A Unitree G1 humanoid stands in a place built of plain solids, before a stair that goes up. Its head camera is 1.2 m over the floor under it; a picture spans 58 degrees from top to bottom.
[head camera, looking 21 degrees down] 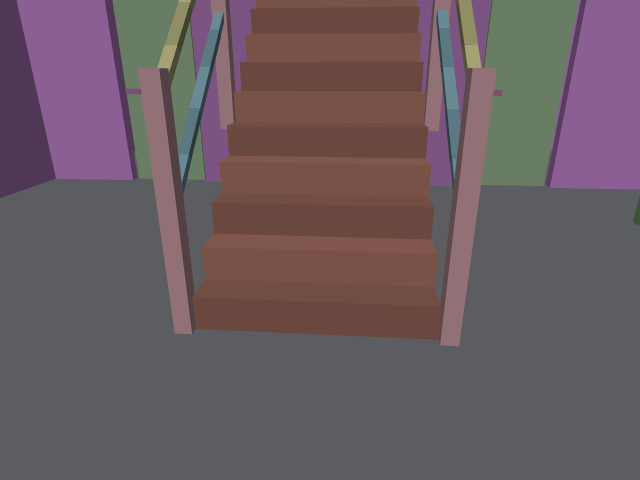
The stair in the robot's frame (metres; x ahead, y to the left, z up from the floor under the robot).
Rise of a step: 0.18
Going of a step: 0.20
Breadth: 1.20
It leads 4 degrees to the right of straight ahead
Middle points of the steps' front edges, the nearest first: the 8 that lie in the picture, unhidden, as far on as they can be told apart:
1.83 0.03 0.18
2.03 0.01 0.36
2.23 0.00 0.55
2.43 -0.02 0.73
2.63 -0.04 0.91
2.84 -0.05 1.09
3.04 -0.07 1.27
3.24 -0.08 1.46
